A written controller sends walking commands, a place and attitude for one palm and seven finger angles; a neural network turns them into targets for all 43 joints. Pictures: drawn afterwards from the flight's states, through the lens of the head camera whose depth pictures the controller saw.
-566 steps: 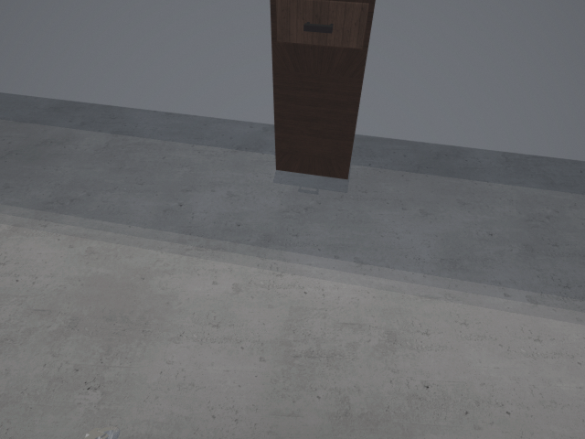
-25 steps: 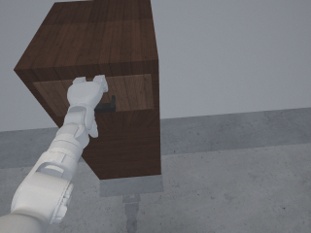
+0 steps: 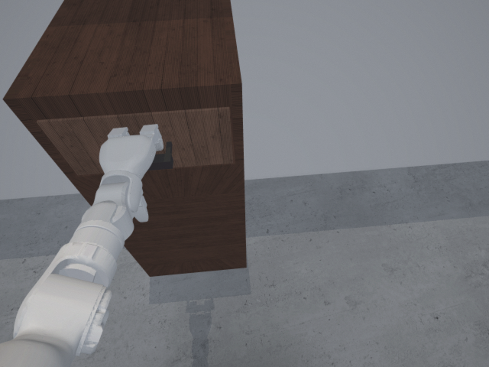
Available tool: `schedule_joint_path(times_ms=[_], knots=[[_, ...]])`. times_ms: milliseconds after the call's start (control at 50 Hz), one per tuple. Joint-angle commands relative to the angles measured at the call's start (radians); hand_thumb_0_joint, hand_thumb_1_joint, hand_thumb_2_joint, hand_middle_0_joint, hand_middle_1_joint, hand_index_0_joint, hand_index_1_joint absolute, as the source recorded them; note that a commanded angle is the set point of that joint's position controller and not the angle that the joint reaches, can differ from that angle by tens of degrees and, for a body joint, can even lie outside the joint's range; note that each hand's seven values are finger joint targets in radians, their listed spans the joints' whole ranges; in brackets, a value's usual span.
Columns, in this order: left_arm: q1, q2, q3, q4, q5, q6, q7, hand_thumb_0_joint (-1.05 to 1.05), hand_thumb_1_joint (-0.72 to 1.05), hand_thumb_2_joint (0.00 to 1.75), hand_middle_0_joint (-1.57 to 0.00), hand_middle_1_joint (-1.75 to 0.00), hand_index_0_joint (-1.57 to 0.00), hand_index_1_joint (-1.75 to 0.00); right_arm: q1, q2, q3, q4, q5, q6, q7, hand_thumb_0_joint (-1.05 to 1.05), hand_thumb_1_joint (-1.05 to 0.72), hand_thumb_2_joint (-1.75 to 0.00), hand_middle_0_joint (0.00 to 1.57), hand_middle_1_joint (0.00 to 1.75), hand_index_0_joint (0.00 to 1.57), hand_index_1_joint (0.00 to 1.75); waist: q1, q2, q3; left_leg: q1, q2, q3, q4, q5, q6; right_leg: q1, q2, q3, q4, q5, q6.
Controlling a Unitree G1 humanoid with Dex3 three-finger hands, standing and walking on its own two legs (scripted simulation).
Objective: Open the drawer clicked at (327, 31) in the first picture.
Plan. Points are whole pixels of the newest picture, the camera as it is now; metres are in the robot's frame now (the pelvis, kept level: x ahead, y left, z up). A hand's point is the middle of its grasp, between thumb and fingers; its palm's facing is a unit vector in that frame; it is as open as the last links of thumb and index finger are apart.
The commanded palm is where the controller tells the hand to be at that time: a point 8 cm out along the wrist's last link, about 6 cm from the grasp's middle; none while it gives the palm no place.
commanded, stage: lower the fingers behind the handle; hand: left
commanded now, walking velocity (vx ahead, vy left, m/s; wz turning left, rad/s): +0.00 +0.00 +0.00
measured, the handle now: (144, 155) +0.51 +0.19 +0.02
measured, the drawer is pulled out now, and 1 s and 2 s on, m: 0.00 0.00 0.00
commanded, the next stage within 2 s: close the thumb around the handle in 0.92 s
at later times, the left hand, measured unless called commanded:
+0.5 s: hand (143, 185) +0.45 +0.19 +0.00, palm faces -0.06 -0.05 -1.00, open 13.8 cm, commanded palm +0.43 +0.20 +0.05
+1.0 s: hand (144, 181) +0.46 +0.19 +0.00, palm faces -0.04 -0.04 -1.00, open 13.8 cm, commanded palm +0.44 +0.20 +0.05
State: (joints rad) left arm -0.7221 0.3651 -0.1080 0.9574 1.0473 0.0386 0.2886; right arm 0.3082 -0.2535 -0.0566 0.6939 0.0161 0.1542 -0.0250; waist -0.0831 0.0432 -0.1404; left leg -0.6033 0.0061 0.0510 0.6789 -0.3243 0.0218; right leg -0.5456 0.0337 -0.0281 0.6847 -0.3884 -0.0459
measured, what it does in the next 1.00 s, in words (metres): stands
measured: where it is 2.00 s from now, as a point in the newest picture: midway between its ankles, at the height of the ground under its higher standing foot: outside the picture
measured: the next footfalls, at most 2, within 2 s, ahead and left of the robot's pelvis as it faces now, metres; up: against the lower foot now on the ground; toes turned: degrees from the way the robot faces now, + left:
none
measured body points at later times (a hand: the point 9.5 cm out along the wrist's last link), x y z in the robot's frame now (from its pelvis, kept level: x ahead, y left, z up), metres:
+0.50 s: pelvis -0.01 +0.01 -0.01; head +0.07 +0.01 +0.43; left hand +0.45 +0.19 +0.06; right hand +0.01 -0.26 -0.14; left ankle +0.00 +0.11 -0.72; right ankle -0.04 -0.09 -0.72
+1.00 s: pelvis -0.01 +0.02 -0.01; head +0.07 +0.02 +0.43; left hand +0.46 +0.19 +0.05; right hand +0.00 -0.25 -0.15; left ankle +0.00 +0.11 -0.72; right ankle -0.04 -0.09 -0.72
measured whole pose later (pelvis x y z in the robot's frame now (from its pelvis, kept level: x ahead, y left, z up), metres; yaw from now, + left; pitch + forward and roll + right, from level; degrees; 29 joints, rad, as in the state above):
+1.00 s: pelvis -0.01 +0.02 -0.01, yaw -2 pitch +18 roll -1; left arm -0.79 0.36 -0.09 1.07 1.08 0.07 0.38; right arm 0.36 -0.24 -0.05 0.70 0.00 0.12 -0.02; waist -0.12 0.05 -0.16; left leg -0.76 0.02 0.07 0.80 -0.36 0.05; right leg -0.70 0.04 -0.01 0.78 -0.40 -0.02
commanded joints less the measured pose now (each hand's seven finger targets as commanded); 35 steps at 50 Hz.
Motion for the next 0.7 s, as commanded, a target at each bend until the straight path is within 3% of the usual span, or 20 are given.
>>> schedule_joint_path(times_ms=[0,60,80,100,160,220,260,300,360,400,440,460,480,500,520,600,640,680], knots=[[-0.421,0.256,0.088,-0.152,0.015,0.000,0.066,0.00,-0.50,0.30,-0.30,-1.20,-0.30,-1.20,0.072,-0.134,-0.050,-0.079,-0.002,-0.025,-0.015,0.00,-0.90,-0.90,0.20,0.30,0.20,0.30,-0.007,-0.047,-0.335,0.176,-0.042,-0.007,0.000,0.342,0.036,0.125,0.003,0.043,-0.068,0.469,0.020],[-0.462,0.247,0.076,-0.153,0.015,0.002,0.076,0.00,-0.50,0.30,-0.30,-1.20,-0.30,-1.20,0.083,-0.136,-0.053,-0.072,-0.004,-0.032,-0.014,0.00,-0.90,-0.90,0.20,0.30,0.20,0.30,-0.021,-0.038,-0.353,0.177,-0.039,-0.010,0.013,0.343,0.037,0.107,0.005,0.044,-0.062,0.456,0.020],[-0.453,0.224,0.057,-0.154,0.015,0.000,0.075,0.00,-0.50,0.30,-0.30,-1.20,-0.30,-1.20,0.090,-0.134,-0.056,-0.074,-0.003,-0.033,-0.012,0.00,-0.90,-0.90,0.20,0.30,0.20,0.30,-0.022,-0.013,-0.371,0.193,-0.040,-0.012,0.017,0.350,0.036,0.094,0.008,0.042,-0.056,0.451,0.018],[-0.458,0.199,0.040,-0.143,0.011,0.002,0.075,0.00,-0.50,0.30,-0.30,-1.20,-0.30,-1.20,0.094,-0.133,-0.057,-0.069,-0.003,-0.035,-0.011,0.00,-0.90,-0.90,0.20,0.30,0.20,0.30,-0.033,-0.030,-0.358,0.195,-0.038,-0.013,0.022,0.340,0.037,0.075,0.010,0.039,-0.060,0.441,0.020],[-0.442,0.245,0.078,-0.089,0.012,0.021,0.078,0.00,-0.50,0.30,-0.30,-1.20,-0.30,-1.20,0.104,-0.139,-0.053,-0.061,-0.003,-0.033,-0.011,0.00,-0.90,-0.90,0.20,0.30,0.20,0.30,-0.027,-0.049,-0.351,0.162,-0.038,-0.015,0.027,0.333,0.037,0.077,0.011,0.038,-0.053,0.430,0.018],[-0.434,0.201,0.043,-0.060,0.014,0.036,0.077,0.00,-0.50,0.30,-0.30,-1.20,-0.30,-1.20,0.107,-0.139,-0.052,-0.060,-0.004,-0.033,-0.009,0.00,-0.90,-0.90,0.20,0.30,0.20,0.30,-0.032,-0.030,-0.330,0.159,-0.035,-0.014,0.028,0.321,0.035,0.042,0.013,0.032,-0.050,0.408,0.018],[-0.417,0.218,0.066,-0.056,0.013,0.036,0.075,0.00,-0.50,0.30,-0.30,-1.20,-0.30,-1.20,0.111,-0.141,-0.052,-0.063,-0.006,-0.030,-0.008,0.00,-0.90,-0.90,0.20,0.30,0.20,0.30,-0.023,-0.054,-0.357,0.155,-0.033,-0.018,0.036,0.347,0.036,0.060,0.016,0.031,-0.038,0.429,0.016],[-0.382,0.206,0.062,-0.051,0.015,0.034,0.071,0.00,-0.50,0.30,-0.30,-1.20,-0.30,-1.20,0.115,-0.138,-0.052,-0.070,-0.006,-0.029,-0.006,0.00,-0.90,-0.90,0.20,0.30,0.20,0.30,-0.013,-0.038,-0.355,0.155,-0.032,-0.015,0.040,0.349,0.034,0.046,0.018,0.028,-0.033,0.423,0.014],[-0.412,0.191,0.050,-0.054,0.016,0.023,0.075,0.00,-0.50,0.30,-0.30,-1.20,-0.30,-1.20,0.113,-0.138,-0.050,-0.073,-0.006,-0.032,-0.007,0.00,-0.90,-0.90,0.20,0.30,0.20,0.30,-0.029,-0.058,-0.318,0.128,-0.029,-0.019,0.043,0.309,0.036,0.016,0.018,0.027,-0.034,0.377,0.015],[-0.426,0.255,0.098,-0.081,0.027,0.006,0.093,0.00,-0.50,0.30,-0.30,-1.20,-0.30,-1.20,0.121,-0.140,-0.051,-0.076,-0.008,-0.037,-0.012,0.00,-0.90,-0.90,0.20,0.30,0.20,0.30,-0.019,-0.044,-0.352,0.120,-0.028,-0.019,0.051,0.298,0.038,0.020,0.018,0.033,-0.023,0.365,0.016],[-0.452,0.225,0.079,-0.118,0.036,-0.014,0.113,0.00,-0.50,0.30,-0.30,-1.20,-0.30,-1.20,0.122,-0.133,-0.054,-0.077,-0.013,-0.045,-0.012,0.00,-0.90,-0.90,0.20,0.30,0.20,0.30,-0.024,-0.013,-0.376,0.135,-0.027,-0.024,0.064,0.309,0.035,-0.006,0.021,0.030,-0.008,0.360,0.013],[-0.473,0.240,0.096,-0.129,0.041,-0.022,0.126,0.00,-0.50,0.30,-0.30,-1.20,-0.30,-1.20,0.123,-0.133,-0.058,-0.071,-0.016,-0.049,-0.010,0.00,-0.90,-0.90,0.20,0.30,0.20,0.30,-0.030,-0.013,-0.390,0.146,-0.022,-0.031,0.075,0.327,0.035,-0.021,0.023,0.027,0.002,0.359,0.012],[-0.473,0.254,0.110,-0.140,0.048,-0.028,0.141,0.00,-0.50,0.30,-0.30,-1.20,-0.30,-1.20,0.132,-0.133,-0.060,-0.069,-0.018,-0.052,-0.008,0.00,-0.90,-0.90,0.20,0.30,0.20,0.30,-0.020,0.008,-0.429,0.157,-0.021,-0.033,0.081,0.343,0.032,-0.025,0.024,0.025,0.017,0.363,0.011],[-0.456,0.243,0.108,-0.124,0.053,-0.023,0.154,0.00,-0.50,0.30,-0.30,-1.20,-0.30,-1.20,0.130,-0.131,-0.061,-0.067,-0.020,-0.054,-0.007,0.00,-0.90,-0.90,0.20,0.30,0.20,0.30,-0.019,0.032,-0.430,0.162,-0.021,-0.034,0.090,0.346,0.029,-0.048,0.027,0.022,0.023,0.355,0.009],[-0.466,0.217,0.087,-0.104,0.052,-0.010,0.166,0.00,-0.50,0.30,-0.30,-1.20,-0.30,-1.20,0.130,-0.131,-0.061,-0.058,-0.021,-0.053,-0.004,0.00,-0.90,-0.90,0.20,0.30,0.20,0.30,-0.034,0.012,-0.406,0.156,-0.019,-0.033,0.094,0.337,0.029,-0.067,0.029,0.017,0.021,0.345,0.010],[-0.511,0.247,0.104,-0.090,0.047,0.043,0.188,0.00,-0.50,0.30,-0.30,-1.20,-0.30,-1.20,0.133,-0.138,-0.059,-0.051,-0.020,-0.051,0.003,0.00,-0.90,-0.90,0.20,0.30,0.20,0.30,-0.032,0.035,-0.433,0.168,-0.019,-0.038,0.089,0.342,0.025,-0.065,0.033,0.012,0.023,0.336,0.009],[-0.523,0.205,0.070,-0.067,0.043,0.073,0.186,0.00,-0.50,0.30,-0.30,-1.20,-0.30,-1.20,0.130,-0.138,-0.059,-0.046,-0.017,-0.048,0.004,0.00,-0.90,-0.90,0.20,0.30,0.20,0.30,-0.045,0.018,-0.411,0.179,-0.016,-0.042,0.084,0.334,0.025,-0.084,0.035,0.006,0.014,0.318,0.010],[-0.540,0.224,0.079,-0.048,0.035,0.089,0.177,0.00,-0.50,0.30,-0.30,-1.20,-0.30,-1.20,0.133,-0.142,-0.054,-0.044,-0.015,-0.047,-0.001,0.00,-0.90,-0.90,0.20,0.30,0.20,0.30,-0.049,0.000,-0.410,0.177,-0.014,-0.047,0.074,0.318,0.026,-0.079,0.035,0.004,0.010,0.301,0.012]])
